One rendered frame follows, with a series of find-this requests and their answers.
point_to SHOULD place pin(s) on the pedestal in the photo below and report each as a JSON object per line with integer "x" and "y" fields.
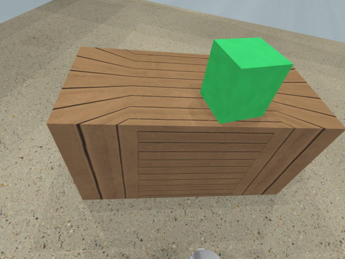
{"x": 132, "y": 124}

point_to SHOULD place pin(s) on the carton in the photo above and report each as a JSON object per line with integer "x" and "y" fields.
{"x": 242, "y": 77}

